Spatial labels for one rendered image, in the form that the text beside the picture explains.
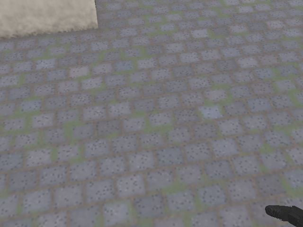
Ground robot right hand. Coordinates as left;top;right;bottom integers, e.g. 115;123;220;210
265;205;303;227

